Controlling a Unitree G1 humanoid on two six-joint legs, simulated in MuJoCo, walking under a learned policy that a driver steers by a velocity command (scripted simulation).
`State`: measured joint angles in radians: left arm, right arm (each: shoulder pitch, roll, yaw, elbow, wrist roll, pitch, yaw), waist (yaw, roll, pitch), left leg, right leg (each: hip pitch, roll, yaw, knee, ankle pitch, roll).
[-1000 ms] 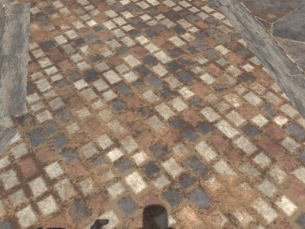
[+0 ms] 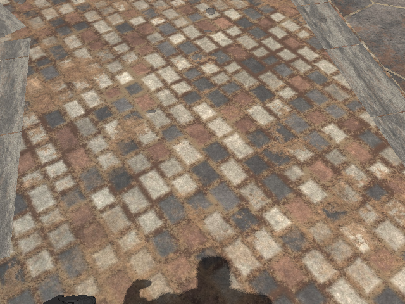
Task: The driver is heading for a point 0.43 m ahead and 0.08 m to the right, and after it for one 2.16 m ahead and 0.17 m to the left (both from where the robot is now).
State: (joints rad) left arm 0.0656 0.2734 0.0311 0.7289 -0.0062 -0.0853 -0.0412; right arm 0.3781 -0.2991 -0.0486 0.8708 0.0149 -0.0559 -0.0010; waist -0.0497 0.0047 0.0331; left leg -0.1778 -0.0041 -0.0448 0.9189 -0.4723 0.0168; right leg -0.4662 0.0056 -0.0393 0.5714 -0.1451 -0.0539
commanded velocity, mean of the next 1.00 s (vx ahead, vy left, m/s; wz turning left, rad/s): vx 0.22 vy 0.00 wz -0.23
